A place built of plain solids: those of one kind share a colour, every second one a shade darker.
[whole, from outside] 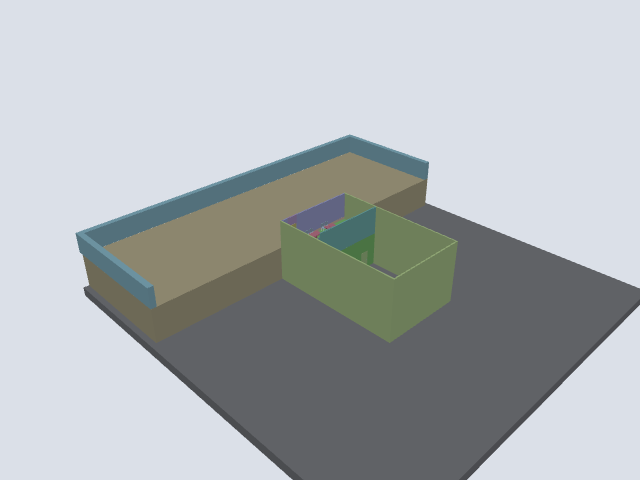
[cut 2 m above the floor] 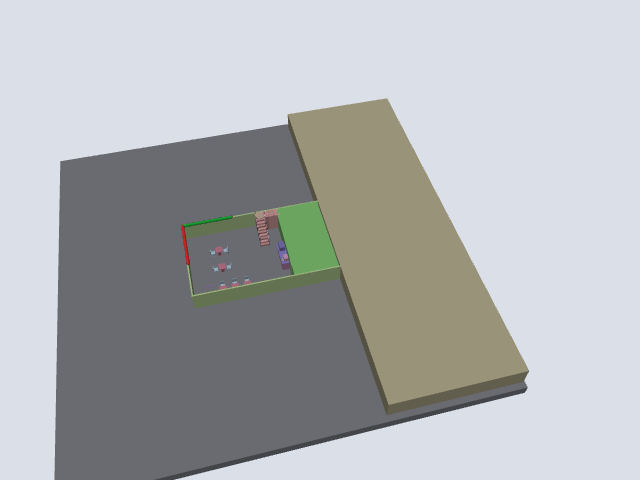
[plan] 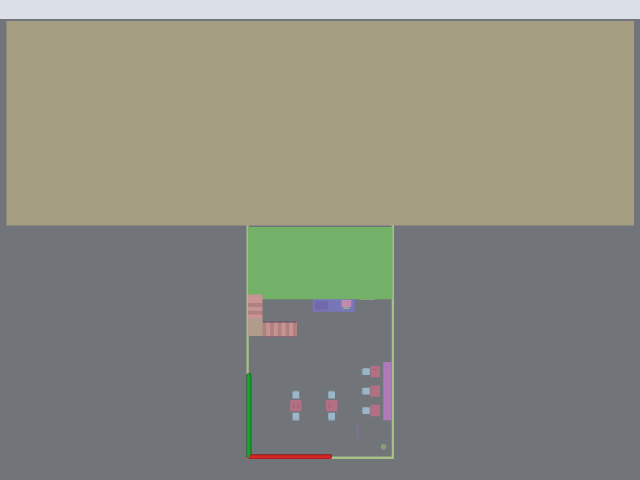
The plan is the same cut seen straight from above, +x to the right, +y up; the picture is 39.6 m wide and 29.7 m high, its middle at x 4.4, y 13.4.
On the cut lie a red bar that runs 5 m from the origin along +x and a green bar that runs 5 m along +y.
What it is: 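A cafe in the deep cellar of an old town house, fitted out in the 2010s to 2020s; 8.8 x 14.2 m; the hall a cellar under a ceiling 2.72 m high; over the flight a stairwell up to the entrance level's ceiling, 6.76 m over the hall's floor; the entrance level at street height, 3.69 m over the hall's floor, over the rear 4.4 m, with the street door 0.95 x 2.15 m and a glazed street front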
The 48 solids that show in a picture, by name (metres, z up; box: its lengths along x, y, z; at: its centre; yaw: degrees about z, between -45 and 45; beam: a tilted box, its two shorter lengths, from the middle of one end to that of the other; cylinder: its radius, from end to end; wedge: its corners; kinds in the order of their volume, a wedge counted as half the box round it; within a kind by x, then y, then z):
{
 "street_ground_1": {"box": [38.83, 12.65, 3.74], "at": [4.42, 20.62, 1.82]},
 "upper_1": {"box": [8.93, 4.47, 3.74], "at": [4.42, 11.96, 1.82]},
 "street_hedge_1": {"box": [0.6, 12.65, 2.2], "at": [-14.7, 20.62, 4.79]},
 "street_hedge_2": {"box": [38.83, 0.6, 2.2], "at": [4.42, 27.25, 4.79]},
 "street_hedge_3": {"box": [0.6, 12.65, 2.2], "at": [23.53, 20.62, 4.79]},
 "wall_1": {"box": [0.15, 14.45, 6.81], "at": [-0.07, 7.08, 3.35]},
 "wall_2": {"box": [3.72, 0.15, 6.81], "at": [1.71, -0.07, 3.35]},
 "wall_3": {"box": [1.5, 0.15, 6.81], "at": [4.02, -0.07, 3.35]},
 "wall_4": {"box": [4.51, 0.15, 6.81], "at": [6.72, -0.07, 3.35]},
 "wall_5": {"box": [0.15, 14.45, 6.81], "at": [8.9, 7.08, 3.35]},
 "stair_step_1": {"box": [0.9, 0.47, 2.44], "at": [0.4, 8.54, 1.17]},
 "stair_step_2": {"box": [0.9, 0.47, 2.66], "at": [0.4, 8.78, 1.28]},
 "stair_step_3": {"box": [0.9, 0.47, 2.87], "at": [0.4, 9.02, 1.39]},
 "stair_step_4": {"box": [0.9, 0.47, 3.09], "at": [0.4, 9.26, 1.49]},
 "stair_step_5": {"box": [0.9, 0.47, 3.31], "at": [0.4, 9.49, 1.6]},
 "stair_step_6": {"box": [0.9, 0.54, 3.52], "at": [0.4, 9.76, 1.71]},
 "stair_step_7": {"box": [0.54, 0.86, 2.0], "at": [0.81, 7.89, 0.95]},
 "stair_step_8": {"box": [0.47, 0.86, 1.79], "at": [1.08, 7.89, 0.84]},
 "stair_step_9": {"box": [0.47, 0.86, 1.57], "at": [1.31, 7.89, 0.73]},
 "stair_step_10": {"box": [0.47, 0.86, 1.35], "at": [1.55, 7.89, 0.63]},
 "stair_step_11": {"box": [0.47, 0.86, 1.14], "at": [1.79, 7.89, 0.52]},
 "stair_step_12": {"box": [0.47, 0.86, 0.92], "at": [2.02, 7.89, 0.41]},
 "stair_step_13": {"box": [0.47, 0.86, 0.7], "at": [2.26, 7.89, 0.3]},
 "stair_step_14": {"box": [0.47, 0.86, 0.48], "at": [2.5, 7.89, 0.19]},
 "stair_step_15": {"box": [0.47, 0.86, 0.27], "at": [2.74, 7.89, 0.08]},
 "entrance_wall_1": {"box": [7.93, 0.15, 3.12], "at": [4.87, 9.8, 5.2]},
 "window_wall_1": {"box": [6.93, 0.15, 3.07], "at": [5.37, 14.22, 5.22]},
 "stair_landing_1": {"box": [0.89, 1.09, 2.22], "at": [0.4, 8.0, 1.06]},
 "counter_1": {"box": [2.56, 0.7, 1.05], "at": [5.25, 9.37, 0.47]},
 "street_door_wall_1": {"box": [1.2, 0.15, 3.07], "at": [1.3, 14.22, 5.22]},
 "bench_upholstered_1": {"box": [0.5, 3.6, 0.25], "at": [8.56, 4.05, 0.33]},
 "display_1": {"box": [0.83, 0.53, 0.52], "at": [4.49, 9.37, 1.3]},
 "meeting_table_1": {"box": [0.7, 0.7, 0.07], "at": [2.91, 3.15, 0.71]},
 "meeting_table_2": {"box": [1.2, 0.8, 0.07], "at": [3.4, 13.04, 4.4]},
 "meeting_table_3": {"box": [0.7, 0.7, 0.07], "at": [5.12, 3.15, 0.71]},
 "meeting_table_4": {"box": [0.6, 0.7, 0.07], "at": [7.82, 2.85, 0.71]},
 "meeting_table_5": {"box": [0.6, 0.7, 0.07], "at": [7.82, 4.05, 0.71]},
 "meeting_table_6": {"box": [0.6, 0.7, 0.07], "at": [7.82, 5.25, 0.71]},
 "coffee_machine_1": {"box": [0.6, 0.45, 0.45], "at": [6.03, 9.47, 1.26]},
 "back_stallriser_1": {"box": [6.93, 0.05, 0.3], "at": [5.37, 14.17, 3.84]},
 "counter_top_1": {"box": [2.6, 0.78, 0.04], "at": [5.25, 9.35, 1.02]},
 "service_door_1": {"box": [0.95, 0.03, 2.1], "at": [7.3, 9.71, 1.0]},
 "side_chair_1": {"box": [0.42, 0.42, 0.04], "at": [2.91, 3.8, 0.43]},
 "side_chair_2": {"box": [0.42, 0.42, 0.04], "at": [5.12, 2.5, 0.43]},
 "side_chair_3": {"box": [0.42, 0.42, 0.04], "at": [5.12, 3.8, 0.43]},
 "side_chair_4": {"box": [0.42, 0.42, 0.04], "at": [7.27, 2.85, 0.43]},
 "side_chair_5": {"box": [0.42, 0.42, 0.04], "at": [7.27, 4.05, 0.43]},
 "side_chair_6": {"box": [0.42, 0.42, 0.04], "at": [7.27, 5.25, 0.43]}
}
